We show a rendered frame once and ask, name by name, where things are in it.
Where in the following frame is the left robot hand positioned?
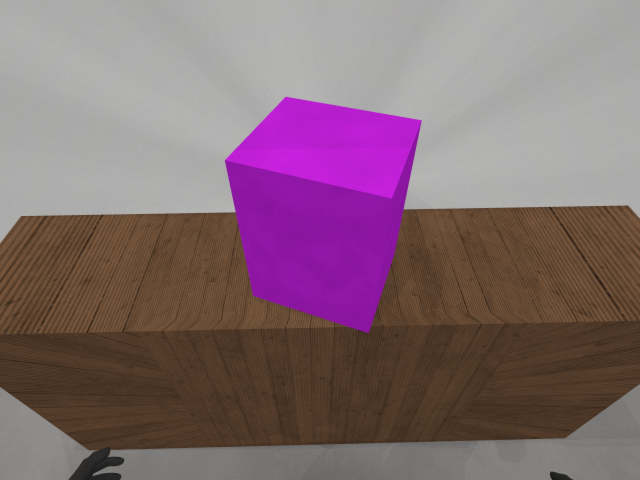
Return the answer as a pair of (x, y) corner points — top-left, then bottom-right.
(69, 447), (124, 480)

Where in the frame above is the carton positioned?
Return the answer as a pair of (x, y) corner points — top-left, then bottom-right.
(225, 97), (422, 333)

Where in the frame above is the pedestal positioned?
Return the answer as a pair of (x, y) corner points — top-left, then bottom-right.
(0, 206), (640, 450)

